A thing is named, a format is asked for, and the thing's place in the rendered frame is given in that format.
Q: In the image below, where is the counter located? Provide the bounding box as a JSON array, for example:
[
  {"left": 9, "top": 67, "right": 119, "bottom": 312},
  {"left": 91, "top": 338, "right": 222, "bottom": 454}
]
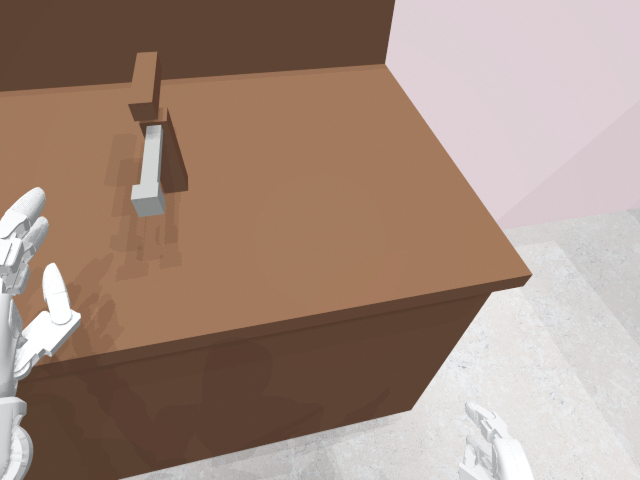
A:
[{"left": 0, "top": 0, "right": 533, "bottom": 480}]

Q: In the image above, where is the tap lever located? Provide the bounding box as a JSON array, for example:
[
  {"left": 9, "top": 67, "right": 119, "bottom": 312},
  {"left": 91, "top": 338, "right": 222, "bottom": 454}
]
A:
[{"left": 131, "top": 125, "right": 165, "bottom": 217}]

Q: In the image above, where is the robot right hand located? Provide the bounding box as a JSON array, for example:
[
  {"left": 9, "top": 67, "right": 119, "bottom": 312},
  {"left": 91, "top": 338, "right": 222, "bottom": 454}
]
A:
[{"left": 459, "top": 401, "right": 536, "bottom": 480}]

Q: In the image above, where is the robot left forearm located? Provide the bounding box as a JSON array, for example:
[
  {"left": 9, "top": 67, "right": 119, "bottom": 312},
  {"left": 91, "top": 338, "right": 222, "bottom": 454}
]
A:
[{"left": 0, "top": 397, "right": 33, "bottom": 480}]

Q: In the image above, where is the robot left hand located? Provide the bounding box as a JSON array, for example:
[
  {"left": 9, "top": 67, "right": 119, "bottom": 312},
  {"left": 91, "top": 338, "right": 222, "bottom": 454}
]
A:
[{"left": 0, "top": 187, "right": 81, "bottom": 398}]

